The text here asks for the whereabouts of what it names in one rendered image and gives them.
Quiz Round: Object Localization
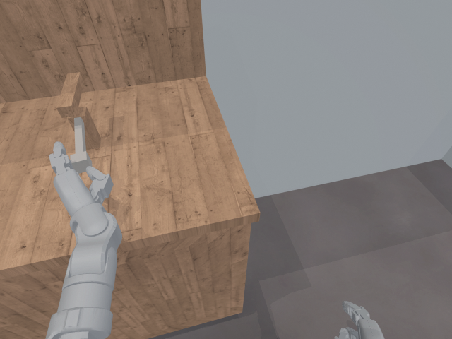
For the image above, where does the right robot hand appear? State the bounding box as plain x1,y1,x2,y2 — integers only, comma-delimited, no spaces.
335,301,384,339

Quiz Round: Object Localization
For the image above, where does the left robot hand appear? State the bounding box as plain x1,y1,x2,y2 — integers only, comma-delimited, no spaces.
49,141,113,217

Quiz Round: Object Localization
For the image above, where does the counter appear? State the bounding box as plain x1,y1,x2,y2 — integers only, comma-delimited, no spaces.
0,0,261,339

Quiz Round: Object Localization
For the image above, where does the tap lever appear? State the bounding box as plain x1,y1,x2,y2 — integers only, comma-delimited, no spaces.
70,117,92,174

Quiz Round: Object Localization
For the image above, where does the left robot forearm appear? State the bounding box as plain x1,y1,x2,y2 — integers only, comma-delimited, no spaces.
45,203,122,339

